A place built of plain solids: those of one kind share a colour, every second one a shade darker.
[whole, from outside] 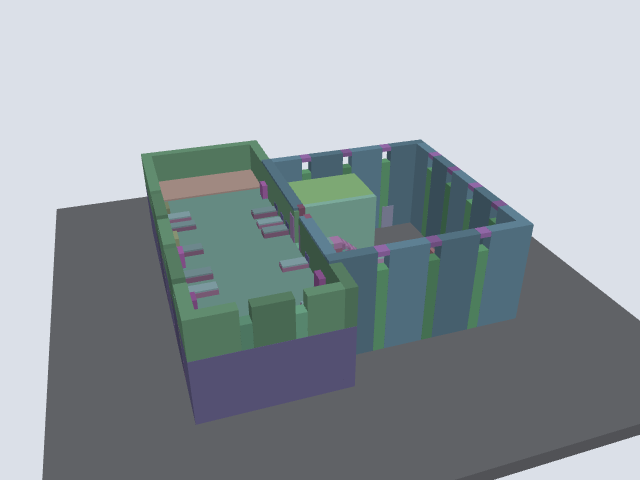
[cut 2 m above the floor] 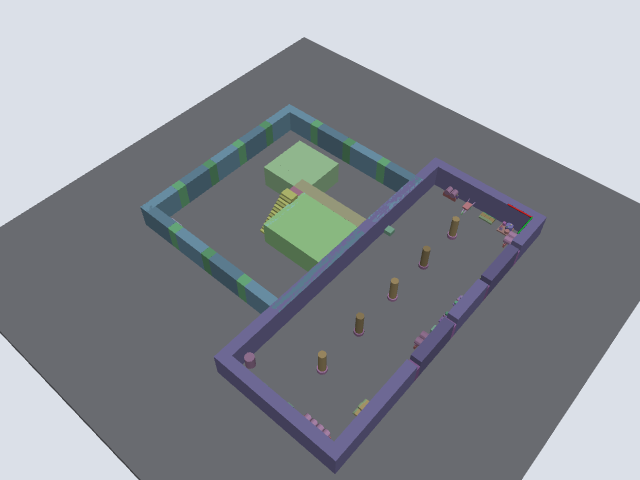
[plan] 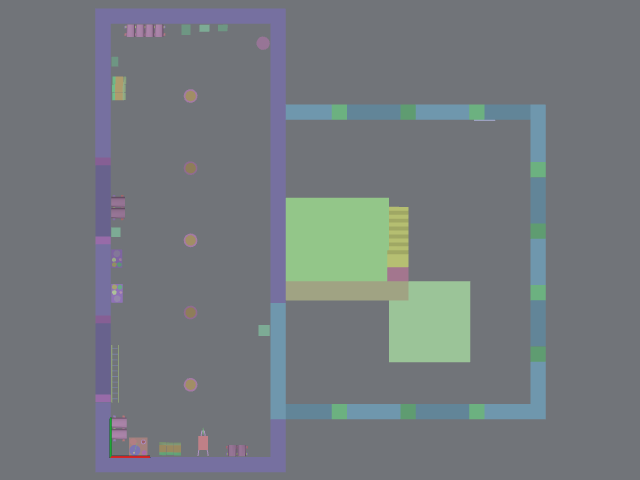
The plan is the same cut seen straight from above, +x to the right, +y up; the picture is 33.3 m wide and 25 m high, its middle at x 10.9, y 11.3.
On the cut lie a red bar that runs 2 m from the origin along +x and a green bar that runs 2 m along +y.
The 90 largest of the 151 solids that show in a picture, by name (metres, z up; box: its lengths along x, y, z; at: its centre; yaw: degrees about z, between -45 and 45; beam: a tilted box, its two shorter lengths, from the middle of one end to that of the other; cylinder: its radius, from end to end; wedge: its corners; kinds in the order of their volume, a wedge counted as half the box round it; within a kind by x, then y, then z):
{
 "wall_vestibule_1": {"box": [0.8, 6.06, 8.01], "at": [8.72, 4.99, 3.71]},
 "wall_vestibule_2": {"box": [0.8, 9.09, 8.01], "at": [8.72, 13.82, 3.71]},
 "wall_vestibule_3": {"box": [3.19, 0.8, 8.01], "at": [9.92, 2.36, 3.71]},
 "wall_vestibule_4": {"box": [3.19, 0.8, 8.01], "at": [9.92, 17.96, 3.71]},
 "wall_vestibule_5": {"box": [2.78, 0.8, 8.01], "at": [13.7, 2.36, 3.71]},
 "wall_vestibule_6": {"box": [2.78, 0.8, 8.01], "at": [13.7, 17.96, 3.71]},
 "wall_vestibule_7": {"box": [2.78, 0.8, 8.01], "at": [17.28, 2.36, 3.71]},
 "wall_vestibule_8": {"box": [2.78, 0.8, 8.01], "at": [17.28, 17.96, 3.71]},
 "wall_vestibule_9": {"box": [3.19, 0.8, 8.01], "at": [21.07, 2.36, 3.71]},
 "wall_vestibule_10": {"box": [3.19, 0.8, 8.01], "at": [21.07, 17.96, 3.71]},
 "wall_vestibule_11": {"box": [0.8, 3.0, 8.01], "at": [22.26, 3.46, 3.71]},
 "wall_vestibule_12": {"box": [0.8, 2.4, 8.01], "at": [22.26, 6.96, 3.71]},
 "wall_vestibule_13": {"box": [0.8, 2.4, 8.01], "at": [22.26, 10.16, 3.71]},
 "wall_vestibule_14": {"box": [0.8, 2.4, 8.01], "at": [22.26, 13.36, 3.71]},
 "wall_vestibule_15": {"box": [0.8, 3.0, 8.01], "at": [22.26, 16.86, 3.71]},
 "wall_undercroft_1": {"box": [0.8, 3.66, 5.0], "at": [-0.4, 1.03, 2.2]},
 "wall_undercroft_2": {"box": [0.8, 3.71, 5.0], "at": [-0.4, 5.11, 2.2]},
 "wall_undercroft_3": {"box": [0.8, 3.71, 5.0], "at": [-0.4, 9.22, 2.2]},
 "wall_undercroft_4": {"box": [0.8, 3.71, 5.0], "at": [-0.4, 13.34, 2.2]},
 "wall_undercroft_5": {"box": [0.8, 7.77, 5.0], "at": [-0.4, 19.48, 2.2]},
 "wall_undercroft_6": {"box": [9.92, 0.8, 5.0], "at": [4.16, -0.4, 2.2]},
 "wall_undercroft_7": {"box": [9.92, 0.8, 5.0], "at": [4.16, 22.96, 2.2]},
 "wall_undercroft_8": {"box": [0.8, 24.16, 5.0], "at": [8.72, 11.28, 2.2]},
 "wall_core_1": {"box": [5.38, 4.36, 7.76], "at": [11.81, 11.33, 3.83]},
 "wall_dorter_1": {"box": [0.8, 3.58, 2.8], "at": [-0.4, 0.99, 6.11]},
 "wall_dorter_2": {"box": [0.8, 3.56, 2.8], "at": [-0.4, 5.11, 6.11]},
 "wall_dorter_3": {"box": [0.8, 3.56, 2.8], "at": [-0.4, 9.22, 6.11]},
 "wall_dorter_4": {"box": [0.8, 3.56, 2.8], "at": [-0.4, 13.34, 6.11]},
 "wall_dorter_5": {"box": [0.8, 7.69, 2.8], "at": [-0.4, 19.51, 6.11]},
 "wall_dorter_6": {"box": [3.03, 0.8, 2.8], "at": [0.71, -0.4, 6.11]},
 "wall_dorter_7": {"box": [2.46, 0.8, 2.8], "at": [4.16, -0.4, 6.11]},
 "wall_dorter_8": {"box": [9.92, 0.8, 2.8], "at": [4.16, 22.96, 6.11]},
 "wall_dorter_9": {"box": [3.03, 0.8, 2.8], "at": [7.61, -0.4, 6.11]},
 "wall_dorter_10": {"box": [0.8, 8.97, 2.8], "at": [8.72, 3.69, 6.11]},
 "wall_dorter_11": {"box": [0.8, 14.24, 2.8], "at": [8.72, 16.24, 6.11]},
 "floor_dorter_1": {"box": [8.32, 22.56, 0.4], "at": [4.16, 11.28, 4.81]},
 "floor_podium_1": {"box": [4.22, 3.22, 2.63], "at": [16.61, 6.54, 1.01]},
 "floor_podium_2": {"box": [3.22, 1.01, 2.63], "at": [17.11, 8.65, 1.01]},
 "wall_vestibule_under_light_1": {"box": [0.8, 0.8, 6.66], "at": [11.91, 2.36, 3.03]},
 "wall_vestibule_under_light_2": {"box": [0.8, 0.8, 6.66], "at": [11.91, 17.96, 3.03]},
 "wall_vestibule_under_light_3": {"box": [0.8, 0.8, 6.66], "at": [15.49, 2.36, 3.03]},
 "wall_vestibule_under_light_4": {"box": [0.8, 0.8, 6.66], "at": [15.49, 17.96, 3.03]},
 "wall_vestibule_under_light_5": {"box": [0.8, 0.8, 6.66], "at": [19.07, 2.36, 3.03]},
 "wall_vestibule_under_light_6": {"box": [0.8, 0.8, 6.66], "at": [19.07, 17.96, 3.03]},
 "wall_vestibule_under_light_7": {"box": [0.8, 0.8, 6.66], "at": [22.26, 5.36, 3.03]},
 "wall_vestibule_under_light_8": {"box": [0.8, 0.8, 6.66], "at": [22.26, 8.56, 3.03]},
 "wall_vestibule_under_light_9": {"box": [0.8, 0.8, 6.66], "at": [22.26, 11.76, 3.03]},
 "wall_vestibule_under_light_10": {"box": [0.8, 0.8, 6.66], "at": [22.26, 14.96, 3.03]},
 "mass_under_upper_1": {"box": [6.39, 1.01, 2.33], "at": [12.31, 8.65, 0.86]},
 "wall_left_1": {"box": [5.38, 0.45, 5.68], "at": [11.81, 9.38, 4.87]},
 "bed_frame_dorter_1": {"box": [1.85, 0.9, 0.31], "at": [0.96, 15.3, 5.17]},
 "bed_frame_dorter_2": {"box": [1.91, 0.84, 0.33], "at": [0.99, 10.16, 5.18]},
 "bed_frame_dorter_3": {"box": [1.98, 0.85, 0.37], "at": [1.02, 5.0, 5.19]},
 "bed_frame_dorter_4": {"box": [1.97, 0.85, 0.38], "at": [1.02, 6.84, 5.2]},
 "bed_frame_dorter_5": {"box": [1.99, 0.78, 0.31], "at": [1.03, 13.83, 5.16]},
 "bed_frame_dorter_6": {"box": [1.91, 0.76, 0.3], "at": [7.34, 12.29, 5.16]},
 "bed_frame_dorter_7": {"box": [1.89, 0.83, 0.37], "at": [7.34, 13.98, 5.19]},
 "bed_frame_dorter_8": {"box": [1.88, 0.86, 0.36], "at": [7.35, 10.87, 5.19]},
 "bed_frame_dorter_9": {"box": [1.85, 0.84, 0.3], "at": [7.36, 6.14, 5.16]},
 "floor_dais_1": {"box": [8.32, 3.76, 0.14], "at": [4.16, 20.68, 5.08]},
 "mass_under_head_1": {"box": [1.11, 1.4, 2.33], "at": [14.95, 9.85, 0.86]},
 "pier_undercroft_1": {"cylinder": 0.27, "from": [4.16, 3.76, 0.29], "to": [4.16, 3.76, 2.8]},
 "pier_undercroft_2": {"cylinder": 0.27, "from": [4.16, 7.52, 0.24], "to": [4.16, 7.52, 2.8]},
 "pier_undercroft_3": {"cylinder": 0.27, "from": [4.16, 11.28, 0.23], "to": [4.16, 11.28, 2.8]},
 "pier_undercroft_4": {"cylinder": 0.27, "from": [4.16, 15.04, 0.24], "to": [4.16, 15.04, 2.8]},
 "pier_undercroft_5": {"cylinder": 0.27, "from": [4.16, 18.8, 0.28], "to": [4.16, 18.8, 2.8]},
 "wall_undercroft_under_light_1": {"box": [0.8, 0.4, 1.75], "at": [-0.4, 3.06, 0.57]},
 "wall_undercroft_under_light_2": {"box": [0.8, 0.4, 1.75], "at": [-0.4, 7.17, 0.57]},
 "wall_undercroft_under_light_3": {"box": [0.8, 0.4, 1.75], "at": [-0.4, 11.28, 0.57]},
 "wall_undercroft_under_light_4": {"box": [0.8, 0.4, 1.75], "at": [-0.4, 15.39, 0.57]},
 "wall_vestibule_over_light_1": {"box": [0.8, 0.8, 0.35], "at": [11.91, 2.36, 7.54]},
 "wall_vestibule_over_light_2": {"box": [0.8, 0.8, 0.35], "at": [11.91, 17.96, 7.54]},
 "wall_vestibule_over_light_3": {"box": [0.8, 0.8, 0.35], "at": [15.49, 2.36, 7.54]},
 "wall_vestibule_over_light_4": {"box": [0.8, 0.8, 0.35], "at": [15.49, 17.96, 7.54]},
 "wall_vestibule_over_light_5": {"box": [0.8, 0.8, 0.35], "at": [19.07, 2.36, 7.54]},
 "wall_vestibule_over_light_6": {"box": [0.8, 0.8, 0.35], "at": [19.07, 17.96, 7.54]},
 "wall_vestibule_over_light_7": {"box": [0.8, 0.8, 0.35], "at": [22.26, 5.36, 7.54]},
 "wall_vestibule_over_light_8": {"box": [0.8, 0.8, 0.35], "at": [22.26, 8.56, 7.54]},
 "wall_vestibule_over_light_9": {"box": [0.8, 0.8, 0.35], "at": [22.26, 11.76, 7.54]},
 "wall_vestibule_over_light_10": {"box": [0.8, 0.8, 0.35], "at": [22.26, 14.96, 7.54]},
 "wall_dorter_under_light_1": {"box": [0.7, 0.8, 1.75], "at": [2.58, -0.4, 5.58]},
 "wall_dorter_under_light_2": {"box": [0.7, 0.8, 1.75], "at": [5.74, -0.4, 5.58]},
 "aumbry_carcase_dorter_1": {"box": [0.4, 0.92, 1.12], "at": [0.24, 3.15, 5.66]},
 "aumbry_carcase_dorter_2": {"box": [0.46, 1.02, 1.14], "at": [0.27, 8.68, 5.67]},
 "aumbry_carcase_dorter_3": {"box": [0.44, 1.03, 1.16], "at": [8.06, 2.89, 5.68]},
 "aumbry_carcase_dorter_4": {"box": [0.41, 0.96, 1.15], "at": [8.08, 17.0, 5.68]},
 "wall_wallhead_1": {"box": [0.45, 0.6, 3.0], "at": [8.89, 9.42, 6.21]},
 "chest_dorter_1": {"box": [0.49, 1.23, 0.6], "at": [0.27, 11.96, 5.31]},
 "chest_dorter_2": {"box": [0.47, 1.22, 0.55], "at": [0.27, 16.98, 5.29]},
 "cask_undercroft_1": {"cylinder": 0.34, "from": [7.94, 21.55, 0.0], "to": [7.94, 21.55, 0.92]}
}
